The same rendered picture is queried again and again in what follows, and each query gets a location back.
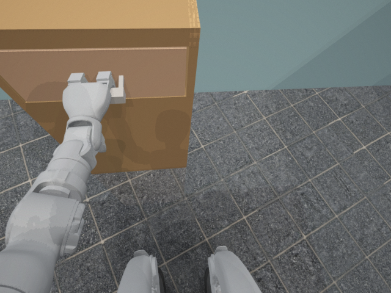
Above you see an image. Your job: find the drawer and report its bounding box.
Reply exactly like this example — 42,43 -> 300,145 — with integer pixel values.
0,46 -> 187,101

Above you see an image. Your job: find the robot left upper arm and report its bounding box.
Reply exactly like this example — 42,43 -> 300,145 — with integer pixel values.
0,192 -> 86,293

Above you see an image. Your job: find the right robot thigh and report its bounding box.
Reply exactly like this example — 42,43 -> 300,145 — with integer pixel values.
208,251 -> 262,293

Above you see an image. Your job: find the left robot hand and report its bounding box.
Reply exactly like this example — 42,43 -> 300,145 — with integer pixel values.
62,71 -> 116,153

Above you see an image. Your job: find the handle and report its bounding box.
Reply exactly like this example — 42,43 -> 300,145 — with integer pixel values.
110,75 -> 126,104

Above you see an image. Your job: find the cabinet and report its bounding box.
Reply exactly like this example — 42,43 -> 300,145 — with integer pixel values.
0,0 -> 200,174

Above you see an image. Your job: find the robot left forearm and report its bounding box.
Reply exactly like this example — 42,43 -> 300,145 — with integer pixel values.
5,116 -> 102,246

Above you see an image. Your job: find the robot right shin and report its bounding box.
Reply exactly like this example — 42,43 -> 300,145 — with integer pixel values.
210,246 -> 228,293

